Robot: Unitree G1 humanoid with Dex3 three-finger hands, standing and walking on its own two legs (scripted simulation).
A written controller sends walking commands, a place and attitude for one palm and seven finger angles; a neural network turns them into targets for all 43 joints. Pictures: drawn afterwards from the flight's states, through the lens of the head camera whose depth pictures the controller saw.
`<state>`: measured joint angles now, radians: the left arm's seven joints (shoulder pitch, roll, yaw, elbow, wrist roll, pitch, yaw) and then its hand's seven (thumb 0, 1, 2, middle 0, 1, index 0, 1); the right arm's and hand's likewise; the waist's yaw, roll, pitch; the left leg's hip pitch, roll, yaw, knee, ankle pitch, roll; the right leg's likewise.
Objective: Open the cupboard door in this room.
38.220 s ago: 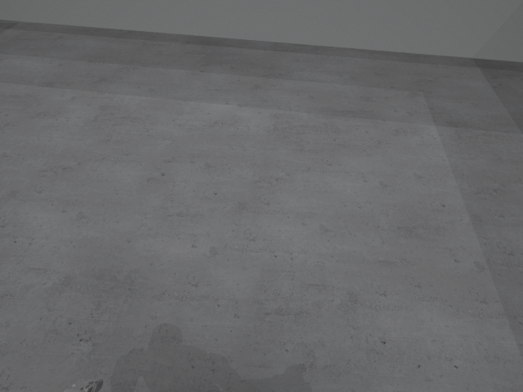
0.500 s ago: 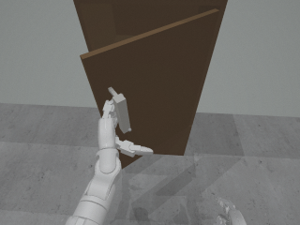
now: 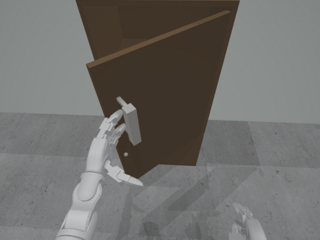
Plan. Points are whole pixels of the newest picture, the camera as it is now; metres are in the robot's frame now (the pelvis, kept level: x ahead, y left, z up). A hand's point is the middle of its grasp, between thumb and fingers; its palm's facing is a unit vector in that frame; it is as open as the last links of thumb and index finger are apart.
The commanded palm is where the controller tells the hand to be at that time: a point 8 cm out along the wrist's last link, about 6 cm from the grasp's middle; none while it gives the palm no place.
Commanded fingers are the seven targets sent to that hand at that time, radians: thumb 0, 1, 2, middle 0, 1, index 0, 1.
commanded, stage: slide the hand sideways off the handle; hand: left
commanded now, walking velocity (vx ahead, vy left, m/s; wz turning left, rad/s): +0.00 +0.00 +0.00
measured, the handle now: (128, 121) +0.39 +0.12 +0.08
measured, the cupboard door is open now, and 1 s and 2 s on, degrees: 41 41 41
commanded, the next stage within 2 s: draw the hand back to the body in 0.60 s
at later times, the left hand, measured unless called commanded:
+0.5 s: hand (99, 167) +0.26 +0.16 +0.07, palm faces +0.00 -1.00 -0.05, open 16.3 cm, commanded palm +0.24 +0.22 +0.07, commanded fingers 0.00 -0.50 0.30 -0.15 -0.30 -0.15 -0.30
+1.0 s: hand (80, 168) +0.25 +0.19 +0.10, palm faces +0.02 -1.00 -0.07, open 16.3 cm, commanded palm +0.21 +0.25 +0.10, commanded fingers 0.00 -0.50 0.30 -0.15 -0.30 -0.15 -0.30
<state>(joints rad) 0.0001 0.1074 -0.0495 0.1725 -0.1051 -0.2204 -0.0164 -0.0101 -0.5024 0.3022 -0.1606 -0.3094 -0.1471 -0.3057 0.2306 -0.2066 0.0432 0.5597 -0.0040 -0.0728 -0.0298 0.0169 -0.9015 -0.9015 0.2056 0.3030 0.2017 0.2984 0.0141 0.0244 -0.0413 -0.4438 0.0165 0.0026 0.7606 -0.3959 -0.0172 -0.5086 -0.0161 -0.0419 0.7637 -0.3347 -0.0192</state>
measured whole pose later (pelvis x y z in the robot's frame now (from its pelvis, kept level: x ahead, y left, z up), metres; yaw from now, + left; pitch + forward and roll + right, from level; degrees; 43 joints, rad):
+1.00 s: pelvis +0.02 +0.01 +0.00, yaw +1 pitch +4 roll -1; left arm 0.29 0.24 0.16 -0.13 -0.26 -0.15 -0.24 -0.01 -0.50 0.30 -0.15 -0.30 -0.15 -0.30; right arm 0.26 -0.23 0.06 0.54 0.02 -0.20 -0.07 0.02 -0.90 -0.90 0.21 0.30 0.20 0.30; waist 0.03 0.05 -0.06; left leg -0.44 0.02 -0.03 0.79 -0.43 -0.01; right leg -0.48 -0.02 -0.07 0.76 -0.36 -0.01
